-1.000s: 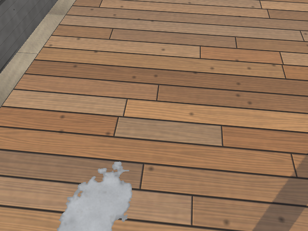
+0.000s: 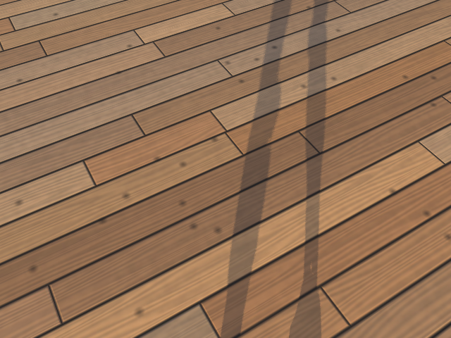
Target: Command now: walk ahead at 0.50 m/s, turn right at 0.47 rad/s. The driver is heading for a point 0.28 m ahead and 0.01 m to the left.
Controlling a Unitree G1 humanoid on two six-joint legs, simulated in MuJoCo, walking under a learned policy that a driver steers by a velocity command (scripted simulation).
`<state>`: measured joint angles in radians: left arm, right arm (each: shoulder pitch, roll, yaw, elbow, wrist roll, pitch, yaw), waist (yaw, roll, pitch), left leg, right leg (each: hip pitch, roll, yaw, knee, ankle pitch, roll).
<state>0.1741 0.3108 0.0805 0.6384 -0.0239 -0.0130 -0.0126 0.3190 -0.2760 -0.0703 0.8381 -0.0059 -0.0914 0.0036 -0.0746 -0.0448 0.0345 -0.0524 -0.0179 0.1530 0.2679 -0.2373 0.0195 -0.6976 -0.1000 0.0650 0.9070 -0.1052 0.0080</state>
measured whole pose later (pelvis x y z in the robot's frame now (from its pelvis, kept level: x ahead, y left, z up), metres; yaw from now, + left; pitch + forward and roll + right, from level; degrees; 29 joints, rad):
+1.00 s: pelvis +0.26 -0.03 -0.01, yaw -5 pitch -1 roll +0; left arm 0.16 0.25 0.04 0.98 0.00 0.02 0.03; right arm 0.12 -0.24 -0.02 0.99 0.00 0.00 -0.02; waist 0.00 0.01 0.04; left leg -0.20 0.02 0.00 0.49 -0.27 -0.01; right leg -0.17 0.00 -0.01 0.48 -0.28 0.00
